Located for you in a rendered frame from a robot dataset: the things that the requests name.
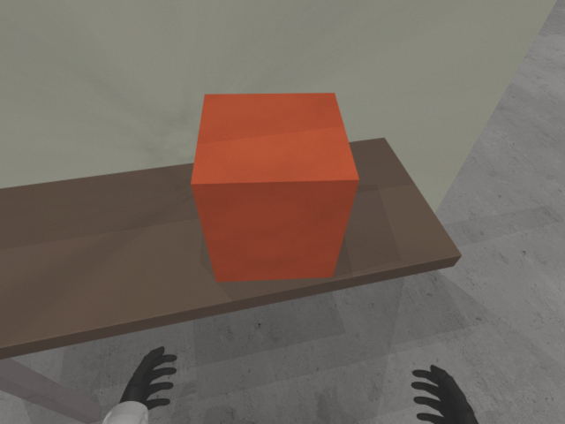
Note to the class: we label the table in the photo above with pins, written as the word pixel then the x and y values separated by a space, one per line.
pixel 88 258

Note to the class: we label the robot left forearm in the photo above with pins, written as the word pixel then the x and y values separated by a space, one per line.
pixel 129 412

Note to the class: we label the robot left hand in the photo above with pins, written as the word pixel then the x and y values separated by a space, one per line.
pixel 138 388

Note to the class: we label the carton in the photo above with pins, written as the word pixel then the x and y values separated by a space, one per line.
pixel 274 181

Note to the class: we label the robot right hand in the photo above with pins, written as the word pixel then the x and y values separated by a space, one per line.
pixel 452 405

